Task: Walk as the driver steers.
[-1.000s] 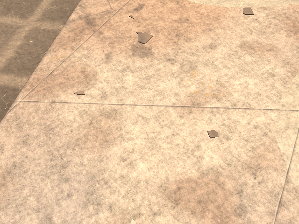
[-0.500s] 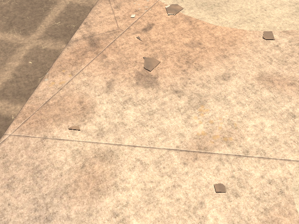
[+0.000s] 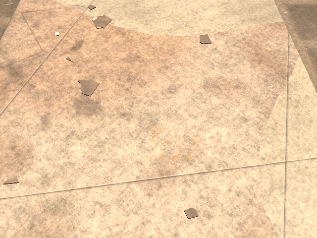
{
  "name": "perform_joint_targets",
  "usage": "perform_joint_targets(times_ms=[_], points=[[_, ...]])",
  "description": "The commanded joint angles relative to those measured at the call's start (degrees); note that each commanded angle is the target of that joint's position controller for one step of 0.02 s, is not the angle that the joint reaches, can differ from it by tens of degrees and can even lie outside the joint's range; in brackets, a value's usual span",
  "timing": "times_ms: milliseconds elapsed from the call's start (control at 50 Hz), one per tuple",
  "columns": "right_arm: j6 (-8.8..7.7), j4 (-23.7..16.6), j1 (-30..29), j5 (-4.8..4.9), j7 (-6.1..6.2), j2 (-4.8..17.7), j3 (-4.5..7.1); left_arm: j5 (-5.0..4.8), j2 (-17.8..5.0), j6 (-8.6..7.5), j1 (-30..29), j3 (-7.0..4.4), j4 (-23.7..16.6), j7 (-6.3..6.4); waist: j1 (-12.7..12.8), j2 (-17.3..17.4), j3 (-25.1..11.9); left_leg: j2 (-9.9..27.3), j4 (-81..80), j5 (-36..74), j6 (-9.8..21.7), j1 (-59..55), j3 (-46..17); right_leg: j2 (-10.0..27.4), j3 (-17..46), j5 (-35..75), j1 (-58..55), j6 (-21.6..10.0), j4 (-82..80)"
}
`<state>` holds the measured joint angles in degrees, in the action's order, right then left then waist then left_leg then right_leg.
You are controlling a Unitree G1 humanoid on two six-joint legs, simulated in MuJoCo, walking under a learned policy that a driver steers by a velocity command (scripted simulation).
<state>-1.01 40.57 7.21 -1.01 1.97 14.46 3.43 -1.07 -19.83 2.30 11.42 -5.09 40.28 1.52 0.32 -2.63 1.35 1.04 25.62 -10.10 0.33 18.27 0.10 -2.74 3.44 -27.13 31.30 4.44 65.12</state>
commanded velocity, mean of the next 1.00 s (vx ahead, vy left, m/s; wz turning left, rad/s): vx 0.01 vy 0.00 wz -0.16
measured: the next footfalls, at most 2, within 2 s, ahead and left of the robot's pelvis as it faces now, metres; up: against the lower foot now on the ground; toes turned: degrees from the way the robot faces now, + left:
right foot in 0.24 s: +0.04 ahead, -0.15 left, +0.00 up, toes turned -7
left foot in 0.56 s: +0.05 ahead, +0.09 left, +0.00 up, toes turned -8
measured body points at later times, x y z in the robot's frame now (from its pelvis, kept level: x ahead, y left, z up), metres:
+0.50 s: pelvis +0.00 -0.05 +0.00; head +0.02 -0.07 +0.45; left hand +0.21 +0.17 -0.09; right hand +0.07 -0.34 -0.13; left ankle +0.01 +0.11 -0.71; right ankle +0.00 -0.14 -0.74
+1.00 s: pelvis +0.00 -0.03 -0.01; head +0.01 -0.03 +0.44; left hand +0.14 +0.21 -0.13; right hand +0.05 -0.30 -0.14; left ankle +0.01 +0.10 -0.74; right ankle +0.00 -0.14 -0.74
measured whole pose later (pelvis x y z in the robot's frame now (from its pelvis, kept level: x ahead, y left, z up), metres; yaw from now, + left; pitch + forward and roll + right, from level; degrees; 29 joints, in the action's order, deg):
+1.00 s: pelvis +0.00 -0.03 -0.01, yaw -8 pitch -2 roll +0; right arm -0.7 52.0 11.6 -0.4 1.8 12.9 1.5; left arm 0.6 -13.2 0.3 11.6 -2.7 48.5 1.0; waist 0.0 -0.1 2.1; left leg 1.3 30.5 -17.4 -1.3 11.6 -0.4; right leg -1.1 0.7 -15.1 13.8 -0.7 30.5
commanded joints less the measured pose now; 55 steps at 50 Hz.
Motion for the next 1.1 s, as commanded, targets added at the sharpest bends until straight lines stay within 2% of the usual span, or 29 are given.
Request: perform_joint_targets(times_ms=[20, 80, 160, 200, 220, 240, 260, 280, 300, 320, 340, 380, 400, 440, 480, 520, 540, 560, 580, 600, 620, 640, 680, 860, 1100], points=[[0.27, -3.3, -0.7, -0.11, 0.73, 9.0, 2.42, -0.3, -2.3, 0.45, 1.3, -0.63, -4.9, -0.22, -0.1, 12.2, -5.6, 13.4, -7.1, 23.2, 12.4, -9.8, -7.3, 3.0, -1.7, 4.0, 3.9, 1.6, -1.7], [0.77, -3.1, -0.2, 0.2, 0.96, 10.6, 3.0, 0.18, -1.1, 0.22, -1.1, 0.06, -6.9, -1.06, -1.4, 12.8, -7.7, 14.6, -6.7, 22.3, 12.8, -9.9, -4.9, 4.5, -3.0, 5.2, -2.0, 0.8, -11.6], [0.83, -2.2, 0.6, 1.55, -0.12, 12.2, 3.33, 0.46, -2.0, 0.24, -0.6, -0.16, -7.6, -1.94, -1.4, 13.5, -7.9, 15.9, -5.0, 19.2, 12.5, -9.6, -5.2, 3.1, -5.2, 6.1, -9.7, -1.9, -23.6], [0.88, -1.7, -0.5, 2.66, -0.42, 11.7, 2.91, 0.68, -1.6, 0.15, 2.8, -0.36, -6.2, -2.24, 1.0, 12.5, -7.4, 14.4, -1.3, 14.8, 9.7, -7.1, -4.0, 1.5, -6.9, 15.3, -17.5, -4.7, -37.2], [0.74, -0.3, 2.3, 2.68, -0.65, 9.8, 2.24, 0.98, -2.5, 0.1, 3.5, -0.56, -5.9, -2.07, 1.0, 10.1, -6.9, 12.4, 1.7, 9.9, 6.1, -3.4, -2.1, 1.7, -5.3, 21.1, -23.4, -6.2, -43.2], [0.46, -0.2, 4.8, 0.51, -1.2, 5.8, 0.94, 1.31, -6.3, 0.09, 4.0, -1.24, -6.8, -1.31, -0.9, -1.6, -8.9, 7.5, 12.2, -4.9, 0.2, 4.3, 3.1, 12.4, 8.2, 35.0, -31.5, -9.0, -45.1], [0.17, -2.2, 3.5, -1.09, -1.32, 4.2, 0.23, 2.4, -9.0, -0.08, 1.4, -1.07, -8.5, -1.08, -1.8, -13.8, -7.5, 2.0, 21.0, -26.3, -3.9, 14.0, 4.1, 24.4, 19.6, 46.9, -29.8, -18.7, -44.5], [0.43, -2.6, -0.2, 0.18, -0.59, 8.6, 1.51, 3.62, -6.6, -1.16, 2.9, -0.64, -7.9, -1.48, 2.4, -9.9, -8.6, 3.0, 28.7, -27.4, -4.4, 12.6, -0.9, 24.9, 20.0, 40.3, -24.1, -23.3, -46.2], [0.91, -1.9, -0.2, 1.33, -0.33, 10.1, 2.21, 3.62, -5.5, -2.09, 1.0, -0.14, -7.1, -1.75, 1.1, -8.0, -6.2, 3.2, 32.4, -24.4, -4.1, 12.6, -2.1, 21.2, 15.9, 35.5, -22.2, -21.3, -46.8], [1.45, -0.4, 1.4, 1.27, 0.01, 9.6, 2.44, 2.88, -5.0, -2.61, -1.7, -0.07, -6.8, -1.73, -0.1, -6.6, -5.1, 3.4, 32.9, -21.0, -4.0, 12.9, -2.5, 18.1, 12.6, 31.6, -21.5, -18.4, -46.8], [2.01, 0.7, 2.4, 0.87, 0.34, 9.7, 2.65, 2.17, -4.0, -2.93, -3.6, 0.34, -6.9, -1.62, -0.6, -6.7, -4.3, 3.5, 33.3, -18.3, -4.4, 12.3, -2.9, 16.8, 10.7, 32.7, -20.7, -17.0, -46.6], [2.19, 1.7, 4.5, 0.79, 0.29, 8.4, 2.44, 2.08, -2.2, -3.07, -5.1, 1.1, -6.3, -1.29, -2.0, -5.3, -5.0, 2.7, 33.2, -14.1, -5.1, 8.2, -2.5, 14.9, 7.4, 38.2, -18.7, -16.6, -45.9], [2.07, 2.0, 5.0, 0.99, 0.17, 7.2, 2.07, 2.06, -1.4, -3.08, -5.3, 1.27, -6.0, -1.2, -2.2, -5.1, -5.6, 2.9, 29.9, -12.9, -5.2, 7.1, -2.2, 14.1, 6.3, 38.1, -19.5, -16.3, -45.5], [1.8, 1.7, 3.1, 1.09, -0.01, 5.5, 1.16, 1.9, -1.2, -2.91, -4.8, 1.25, -5.3, -1.08, -0.7, -5.5, -5.5, 2.9, 21.6, -12.6, -5.1, 4.6, -1.7, 13.6, 6.1, 36.3, -20.9, -16.3, -44.7], [1.7, 1.3, 2.0, 1.19, -0.18, 5.8, 0.93, 1.9, -1.9, -2.58, -3.5, 1.04, -4.2, -1.08, 0.5, -5.6, -5.7, 2.3, 15.7, -13.7, -4.9, 2.2, -1.1, 14.6, 8.2, 34.5, -22.1, -17.5, -44.2], [1.55, 2.1, 3.6, 1.36, -0.41, 5.9, 0.84, 1.53, -1.4, -2.41, -4.3, 1.34, -3.5, -1.13, -0.5, -5.1, -5.4, 1.8, 7.0, -8.9, -4.2, -2.0, -0.6, 14.3, 9.5, 30.8, -21.3, -17.0, -43.7], [1.32, 2.8, 5.1, 1.01, -0.61, 5.5, 0.59, 1.1, -0.8, -2.4, -4.6, 1.63, -2.9, -1.2, -1.8, -4.2, -4.8, 1.4, -1.1, -1.1, -3.4, -6.2, -0.2, 13.3, 9.0, 28.0, -19.7, -15.4, -43.2], [1.12, 3.1, 5.6, 0.17, -0.7, 6.7, 0.59, 1.14, 0.0, -2.76, -2.9, 1.9, -2.0, -1.32, -1.7, -2.3, -5.1, 2.7, -3.6, 6.5, -2.4, -10.8, -2.3, 11.8, 8.6, 24.0, -17.6, -12.8, -43.1], [1.06, 2.9, 6.2, -0.19, -0.52, 9.8, 1.05, 2.14, 0.5, -3.28, -1.3, 2.11, -1.7, -1.63, 0.1, 2.3, -5.7, 6.7, -2.1, 16.0, -0.9, -14.3, -5.9, 8.8, 6.4, 18.3, -15.0, -10.1, -41.2], [1.09, 4.1, 4.9, 0.67, -0.61, 12.0, 1.83, 2.34, 0.5, -3.62, 0.4, 1.8, -1.6, -1.95, 2.8, 9.1, -4.8, 6.4, 0.5, 9.1, 1.4, -10.4, -4.9, 4.8, 2.0, 14.1, -15.7, -8.0, -42.0], [0.86, 3.6, 3.8, 0.93, -1.01, 8.7, 1.23, 2.63, -0.6, -3.5, -2.8, 1.77, -1.3, -1.88, 0.2, 8.0, -3.4, 5.3, -0.9, 1.6, 1.9, -6.1, -4.8, 3.9, 0.7, 13.1, -18.2, -6.6, -40.5], [0.56, 3.9, 3.4, 0.39, -1.07, 7.1, 0.7, 2.27, -0.6, -3.23, -4.5, 1.54, -1.5, -1.69, -0.1, 7.4, -2.5, 4.8, -1.8, -1.6, 1.2, -4.4, -4.6, 3.9, 0.5, 13.5, -18.7, -6.5, -39.8], [-0.11, 4.2, 3.0, 0.15, -0.92, 6.4, 0.38, 2.03, 0.1, -2.43, -4.6, 1.6, -1.2, -1.2, -0.3, 7.0, -1.3, 4.0, -1.8, -1.6, -0.1, -3.8, -3.8, 4.4, 1.1, 15.5, -18.1, -7.1, -39.6], [-0.37, 6.9, 4.5, 0.5, 0.0, 5.9, -0.22, 1.77, 1.1, -2.67, -2.0, 1.26, 2.5, -0.7, -0.7, 2.9, -1.0, 2.9, -0.5, -1.2, -0.2, -4.8, -3.0, 4.5, 0.9, 17.4, -17.8, -6.5, -39.9], [-0.16, 11.8, 5.0, 0.72, 0.14, 4.7, -0.51, 1.42, 1.1, -2.73, -0.2, 1.18, 8.3, 0.15, -0.6, 2.6, -0.4, 1.7, -1.0, -0.2, -0.4, -5.0, -2.1, 4.6, 0.5, 19.6, -19.5, -6.3, -40.1]])
Velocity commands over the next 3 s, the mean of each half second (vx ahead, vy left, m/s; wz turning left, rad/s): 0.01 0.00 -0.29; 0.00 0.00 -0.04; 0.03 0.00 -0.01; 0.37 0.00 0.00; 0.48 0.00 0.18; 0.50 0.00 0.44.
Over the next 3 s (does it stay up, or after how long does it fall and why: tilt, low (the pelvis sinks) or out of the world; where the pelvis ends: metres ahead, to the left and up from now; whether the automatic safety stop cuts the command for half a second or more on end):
stays up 0.76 -0.04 0.00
